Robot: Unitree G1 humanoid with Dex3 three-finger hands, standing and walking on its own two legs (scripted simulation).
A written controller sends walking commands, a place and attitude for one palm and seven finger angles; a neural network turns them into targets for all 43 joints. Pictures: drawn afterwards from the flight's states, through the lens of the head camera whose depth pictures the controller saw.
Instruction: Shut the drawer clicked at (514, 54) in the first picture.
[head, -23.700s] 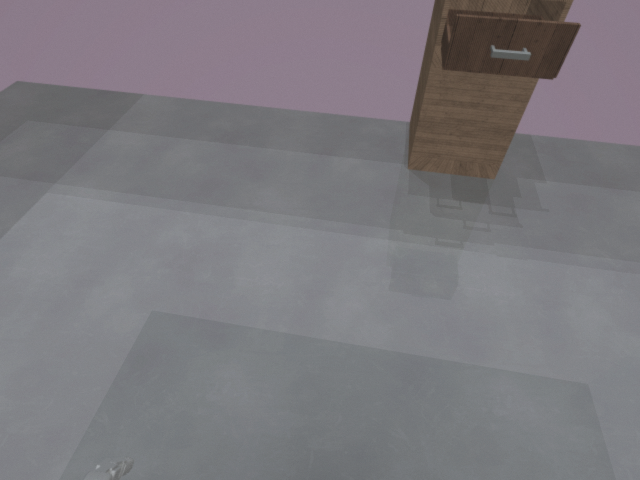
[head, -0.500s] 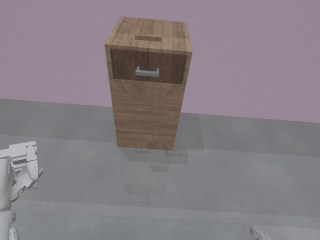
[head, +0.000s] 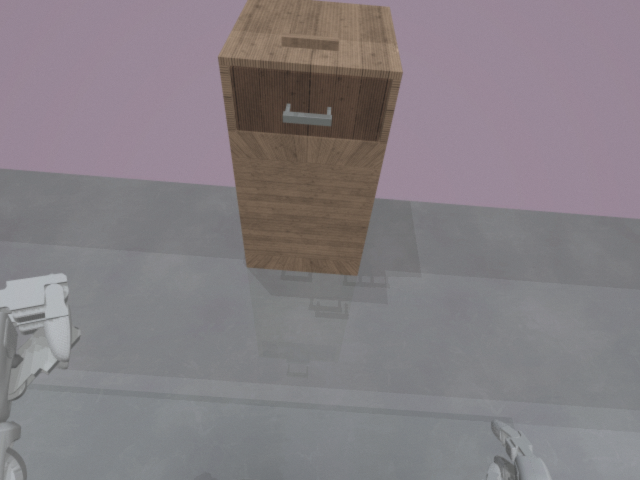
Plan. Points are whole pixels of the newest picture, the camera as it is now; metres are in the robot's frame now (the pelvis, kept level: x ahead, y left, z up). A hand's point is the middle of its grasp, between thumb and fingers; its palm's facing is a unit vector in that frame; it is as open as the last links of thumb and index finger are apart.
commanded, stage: stop stepping back and stand still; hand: left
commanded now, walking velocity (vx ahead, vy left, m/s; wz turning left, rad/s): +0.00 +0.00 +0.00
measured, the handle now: (308, 114) +0.93 +0.10 -0.05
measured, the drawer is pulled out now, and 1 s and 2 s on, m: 0.00 0.00 0.00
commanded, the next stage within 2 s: let the arm hang, fingers relaxed in 1.08 s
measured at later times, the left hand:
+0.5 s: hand (77, 299) +0.22 +0.25 +0.17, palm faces +0.34 -0.83 -0.45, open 3.3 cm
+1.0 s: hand (58, 317) +0.21 +0.26 +0.17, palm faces +0.35 -0.82 -0.46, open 3.3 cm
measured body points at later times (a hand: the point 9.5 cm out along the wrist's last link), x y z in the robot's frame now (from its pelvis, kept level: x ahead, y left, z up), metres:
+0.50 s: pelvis +0.03 +0.01 +0.01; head +0.06 +0.02 +0.46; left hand +0.20 +0.29 +0.20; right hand +0.20 -0.22 -0.07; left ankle +0.06 +0.11 -0.73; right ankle +0.00 -0.10 -0.73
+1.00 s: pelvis +0.02 +0.02 +0.02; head +0.04 +0.02 +0.47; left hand +0.18 +0.30 +0.19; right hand +0.19 -0.21 -0.07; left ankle +0.06 +0.11 -0.73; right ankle +0.00 -0.10 -0.73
